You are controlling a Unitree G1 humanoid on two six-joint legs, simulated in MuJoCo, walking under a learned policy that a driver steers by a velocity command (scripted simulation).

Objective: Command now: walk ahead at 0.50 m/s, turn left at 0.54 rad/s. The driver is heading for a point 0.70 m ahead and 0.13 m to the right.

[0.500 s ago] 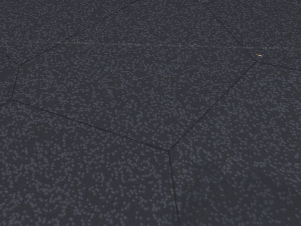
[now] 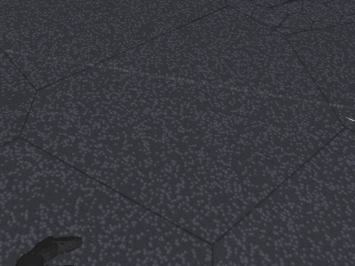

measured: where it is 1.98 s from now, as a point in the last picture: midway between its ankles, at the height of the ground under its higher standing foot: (179, 203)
